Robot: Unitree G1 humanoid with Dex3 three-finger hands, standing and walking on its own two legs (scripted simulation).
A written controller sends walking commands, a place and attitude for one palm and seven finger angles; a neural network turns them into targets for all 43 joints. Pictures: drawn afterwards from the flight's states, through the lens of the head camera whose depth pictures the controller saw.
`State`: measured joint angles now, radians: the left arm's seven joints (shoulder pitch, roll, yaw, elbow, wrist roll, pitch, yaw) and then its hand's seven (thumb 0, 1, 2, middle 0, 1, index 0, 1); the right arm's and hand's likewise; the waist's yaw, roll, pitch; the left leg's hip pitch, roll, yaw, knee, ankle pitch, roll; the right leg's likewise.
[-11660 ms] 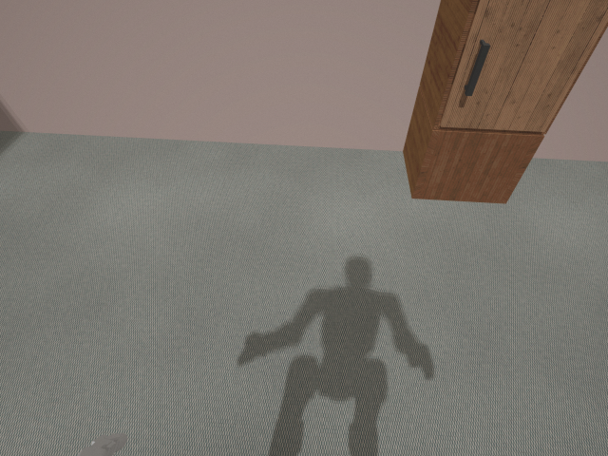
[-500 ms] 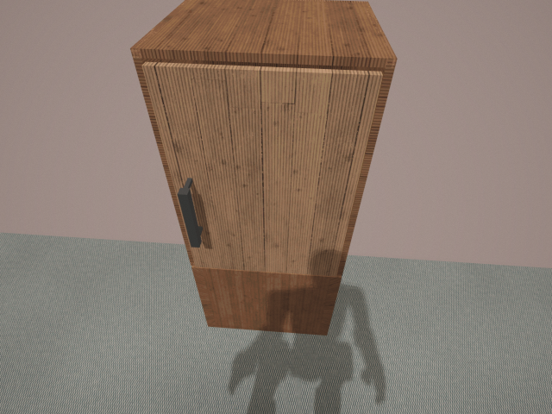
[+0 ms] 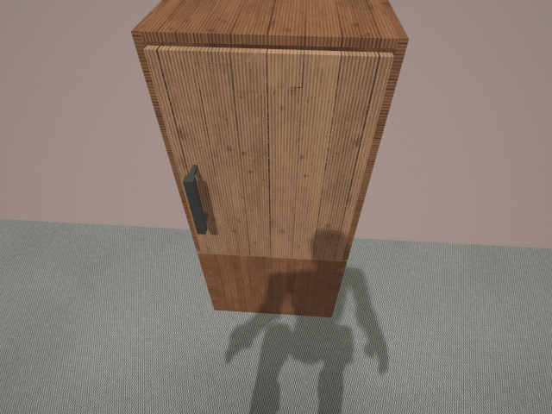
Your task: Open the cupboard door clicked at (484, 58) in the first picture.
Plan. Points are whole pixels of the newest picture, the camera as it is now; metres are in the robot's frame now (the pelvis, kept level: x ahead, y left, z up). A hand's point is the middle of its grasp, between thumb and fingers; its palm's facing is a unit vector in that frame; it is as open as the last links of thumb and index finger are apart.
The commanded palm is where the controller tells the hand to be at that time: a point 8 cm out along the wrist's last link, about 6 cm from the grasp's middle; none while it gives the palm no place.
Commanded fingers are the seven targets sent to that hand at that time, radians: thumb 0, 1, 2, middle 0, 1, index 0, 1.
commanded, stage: come to a stop and stand still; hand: left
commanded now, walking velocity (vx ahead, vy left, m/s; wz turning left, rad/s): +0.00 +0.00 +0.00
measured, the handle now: (198, 200) +0.58 +0.22 -0.09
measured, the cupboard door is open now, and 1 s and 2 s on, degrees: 0 0 0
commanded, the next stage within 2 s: look again from close up in 0.80 s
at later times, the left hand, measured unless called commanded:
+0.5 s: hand out of the picture +0.00 +0.16 -0.17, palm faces +0.02 -0.99 -0.17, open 7.3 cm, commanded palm none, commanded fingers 0.00 0.90 0.90 -0.20 -0.30 -0.20 -0.30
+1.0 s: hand out of the picture +0.00 +0.15 -0.17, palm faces +0.04 -0.99 -0.16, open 7.3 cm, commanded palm none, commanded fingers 0.00 0.90 0.90 -0.20 -0.30 -0.20 -0.30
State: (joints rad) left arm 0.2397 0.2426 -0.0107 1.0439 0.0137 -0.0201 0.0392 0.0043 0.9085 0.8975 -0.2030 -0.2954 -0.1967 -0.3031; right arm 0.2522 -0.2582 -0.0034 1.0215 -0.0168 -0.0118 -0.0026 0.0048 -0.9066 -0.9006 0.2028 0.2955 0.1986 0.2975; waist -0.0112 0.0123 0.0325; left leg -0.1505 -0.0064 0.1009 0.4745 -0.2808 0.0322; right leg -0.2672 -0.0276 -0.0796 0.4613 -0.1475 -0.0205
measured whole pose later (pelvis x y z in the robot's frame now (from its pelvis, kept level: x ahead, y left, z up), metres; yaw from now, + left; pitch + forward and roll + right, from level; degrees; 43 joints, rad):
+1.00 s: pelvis +0.01 +0.00 +0.00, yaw +0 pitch -2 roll +1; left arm 0.32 0.11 -0.01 1.12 0.01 -0.01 0.04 0.01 0.92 0.90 -0.20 -0.30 -0.20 -0.30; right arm 0.33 -0.10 0.02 1.13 -0.01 -0.03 -0.02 0.00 -0.91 -0.90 0.20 0.30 0.20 0.30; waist 0.00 0.00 0.02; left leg -0.12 -0.01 0.10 0.41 -0.27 0.03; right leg -0.24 -0.02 -0.08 0.43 -0.15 -0.02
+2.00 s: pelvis +0.05 +0.05 -0.01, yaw +0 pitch +0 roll -1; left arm 0.31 0.15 0.00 1.10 0.02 0.00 0.04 0.00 0.91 0.90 -0.20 -0.30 -0.20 -0.30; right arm 0.39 -0.14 0.02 1.03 -0.03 -0.03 -0.04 0.00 -0.91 -0.90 0.20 0.29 0.20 0.30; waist -0.01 0.03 0.01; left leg -0.15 -0.05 0.13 0.53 -0.38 0.10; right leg -0.31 -0.06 -0.03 0.59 -0.29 -0.04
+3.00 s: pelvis +0.06 -0.02 +0.00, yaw -1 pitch -1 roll +1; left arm 0.24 0.16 0.00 1.08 0.01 -0.01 0.03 0.00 0.91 0.90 -0.20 -0.30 -0.20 -0.30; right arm 0.26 -0.17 0.01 1.11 -0.02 -0.01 -0.03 0.00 -0.91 -0.90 0.20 0.30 0.20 0.30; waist 0.01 0.02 0.06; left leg -0.08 0.03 0.05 0.38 -0.29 -0.02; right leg -0.20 0.03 -0.08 0.43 -0.22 -0.07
